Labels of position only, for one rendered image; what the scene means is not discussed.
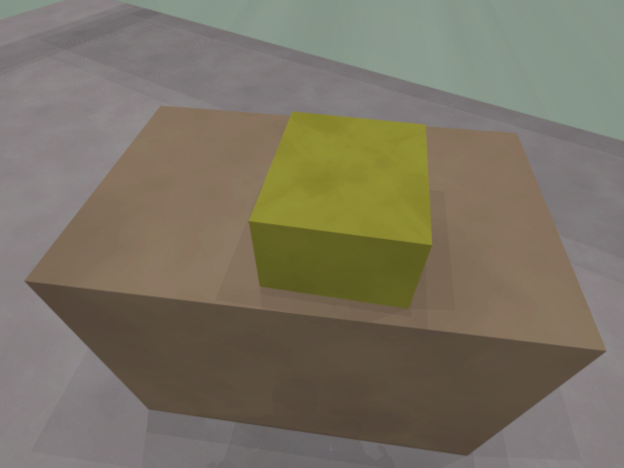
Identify carton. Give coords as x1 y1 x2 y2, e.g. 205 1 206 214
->
249 112 432 309

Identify pedestal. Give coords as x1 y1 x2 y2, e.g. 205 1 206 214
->
24 105 606 456

